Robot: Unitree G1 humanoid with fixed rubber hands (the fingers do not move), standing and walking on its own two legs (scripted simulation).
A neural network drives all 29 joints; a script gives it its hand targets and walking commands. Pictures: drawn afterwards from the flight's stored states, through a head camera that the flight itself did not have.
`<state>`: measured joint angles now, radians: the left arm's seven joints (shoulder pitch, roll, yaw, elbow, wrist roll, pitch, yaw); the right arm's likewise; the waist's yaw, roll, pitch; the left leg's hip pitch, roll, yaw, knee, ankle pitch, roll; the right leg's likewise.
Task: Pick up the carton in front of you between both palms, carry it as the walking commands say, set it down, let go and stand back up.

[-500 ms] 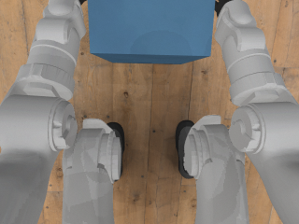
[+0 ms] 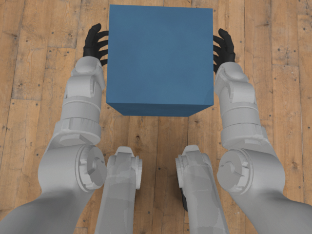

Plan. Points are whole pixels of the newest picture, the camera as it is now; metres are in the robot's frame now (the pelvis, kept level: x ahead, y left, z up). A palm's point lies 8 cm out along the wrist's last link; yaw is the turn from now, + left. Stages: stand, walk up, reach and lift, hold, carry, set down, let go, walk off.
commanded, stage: reach and lift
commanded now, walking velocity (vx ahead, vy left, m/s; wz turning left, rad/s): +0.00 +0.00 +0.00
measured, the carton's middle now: (158, 74) +0.51 +0.00 -0.14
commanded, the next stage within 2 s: none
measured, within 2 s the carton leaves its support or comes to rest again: neither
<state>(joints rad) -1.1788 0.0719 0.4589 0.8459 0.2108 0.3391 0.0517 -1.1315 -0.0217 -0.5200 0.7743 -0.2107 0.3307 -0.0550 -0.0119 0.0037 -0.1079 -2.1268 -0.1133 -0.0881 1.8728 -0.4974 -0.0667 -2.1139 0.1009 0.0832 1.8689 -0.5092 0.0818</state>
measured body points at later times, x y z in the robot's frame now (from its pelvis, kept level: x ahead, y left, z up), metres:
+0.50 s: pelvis +0.03 +0.00 +0.12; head +0.24 +0.00 +0.52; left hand +0.49 +0.15 +0.07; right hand +0.48 -0.15 +0.07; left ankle +0.12 +0.13 -0.42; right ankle +0.12 -0.14 -0.42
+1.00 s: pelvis +0.09 +0.00 +0.26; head +0.17 +0.00 +0.70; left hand +0.44 +0.15 +0.22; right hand +0.44 -0.15 +0.23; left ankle +0.12 +0.13 -0.42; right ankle +0.12 -0.14 -0.42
